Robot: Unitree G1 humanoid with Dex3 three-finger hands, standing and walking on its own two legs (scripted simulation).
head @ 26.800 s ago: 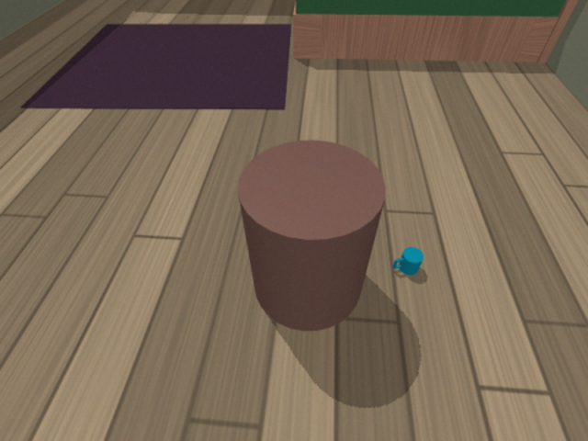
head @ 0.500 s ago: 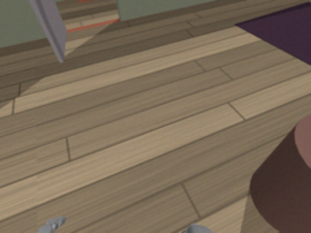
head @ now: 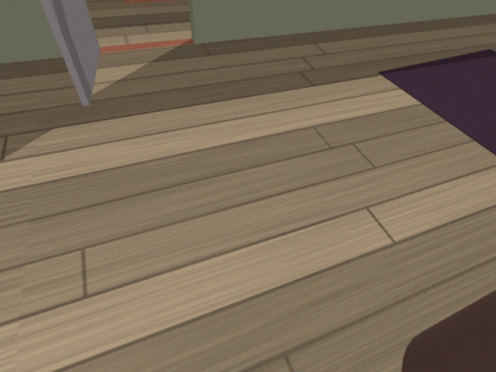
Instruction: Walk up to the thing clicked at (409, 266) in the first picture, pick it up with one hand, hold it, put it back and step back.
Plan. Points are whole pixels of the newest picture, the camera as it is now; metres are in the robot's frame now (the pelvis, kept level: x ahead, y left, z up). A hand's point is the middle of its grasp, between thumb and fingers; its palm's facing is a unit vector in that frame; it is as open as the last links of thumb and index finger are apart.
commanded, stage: walk up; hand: left
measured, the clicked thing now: out of the picture -0.13 -1.06 -0.72
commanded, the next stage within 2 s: stand in 1.72 s
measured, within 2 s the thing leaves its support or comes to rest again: neither
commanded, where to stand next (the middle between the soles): +0.40 -0.04 m, yaw +1 degrees
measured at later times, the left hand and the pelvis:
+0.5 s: hand (139, 287) +0.29 +0.23 -0.11, palm faces -0.19 -0.88 -0.44, open 7.3 cm; pelvis +0.19 -0.04 +0.00, yaw -13 degrees
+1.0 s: hand (156, 209) +0.51 +0.25 -0.15, palm faces -0.45 -0.79 -0.41, open 7.3 cm; pelvis +0.33 +0.02 +0.00, yaw -25 degrees
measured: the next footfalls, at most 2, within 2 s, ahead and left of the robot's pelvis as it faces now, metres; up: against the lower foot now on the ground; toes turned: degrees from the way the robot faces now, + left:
right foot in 0.32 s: +0.25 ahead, -0.17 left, +0.00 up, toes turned -13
left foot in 0.72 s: +0.45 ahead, +0.10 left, +0.00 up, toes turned -25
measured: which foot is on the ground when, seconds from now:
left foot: down 0.00-0.34, up 0.36-0.70, down 0.72-1.00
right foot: up 0.00-0.30, down 0.32-0.72, up 0.74-1.00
